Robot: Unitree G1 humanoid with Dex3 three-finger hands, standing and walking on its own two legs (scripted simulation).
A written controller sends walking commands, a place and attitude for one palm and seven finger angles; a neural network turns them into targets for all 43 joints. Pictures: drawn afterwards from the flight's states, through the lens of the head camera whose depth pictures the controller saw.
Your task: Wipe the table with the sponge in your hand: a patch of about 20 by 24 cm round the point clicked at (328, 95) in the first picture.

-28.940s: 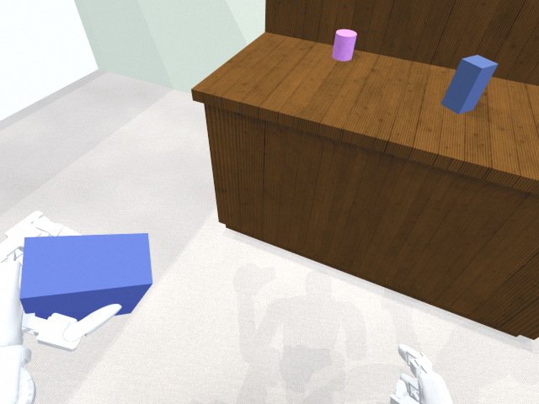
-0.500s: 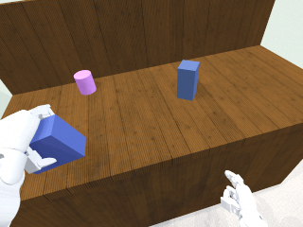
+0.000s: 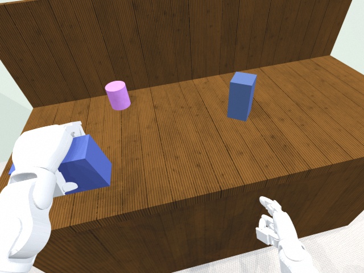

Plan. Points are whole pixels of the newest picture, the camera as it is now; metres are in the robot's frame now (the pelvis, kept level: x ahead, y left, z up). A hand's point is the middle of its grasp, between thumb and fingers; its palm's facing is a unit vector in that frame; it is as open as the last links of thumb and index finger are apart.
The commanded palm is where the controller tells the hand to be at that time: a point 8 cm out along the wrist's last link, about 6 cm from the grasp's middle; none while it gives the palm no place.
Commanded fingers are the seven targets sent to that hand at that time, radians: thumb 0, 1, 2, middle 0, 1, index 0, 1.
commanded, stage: turn the palm down, sponge in hand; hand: left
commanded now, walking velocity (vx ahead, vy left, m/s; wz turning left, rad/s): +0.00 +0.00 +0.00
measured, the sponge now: (71, 172) +0.24 +0.29 +0.13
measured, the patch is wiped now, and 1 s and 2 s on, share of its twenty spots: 0.00 0.00 0.00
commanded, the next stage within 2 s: move the sponge above the wiping area in 0.36 s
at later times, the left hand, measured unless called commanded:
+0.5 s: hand (68, 162) +0.23 +0.27 +0.17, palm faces +0.16 -0.05 -0.99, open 9.9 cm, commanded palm +0.19 +0.27 +0.24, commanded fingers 0.00 0.10 1.30 -1.20 -1.60 -1.20 -1.60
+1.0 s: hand (69, 167) +0.24 +0.28 +0.15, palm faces +0.11 -0.06 -0.99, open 9.9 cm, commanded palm +0.20 +0.26 +0.22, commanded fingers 0.00 0.10 1.30 -1.20 -1.60 -1.20 -1.60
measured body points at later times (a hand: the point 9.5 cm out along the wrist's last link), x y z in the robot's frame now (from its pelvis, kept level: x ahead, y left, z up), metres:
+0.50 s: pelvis +0.00 -0.02 +0.00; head -0.02 -0.07 +0.45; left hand +0.22 +0.27 +0.22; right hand +0.27 -0.19 -0.06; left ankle +0.06 +0.11 -0.74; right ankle +0.02 -0.11 -0.74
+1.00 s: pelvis +0.00 -0.02 +0.00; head -0.02 -0.06 +0.45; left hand +0.23 +0.28 +0.20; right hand +0.26 -0.20 -0.07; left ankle +0.06 +0.11 -0.74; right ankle +0.02 -0.11 -0.74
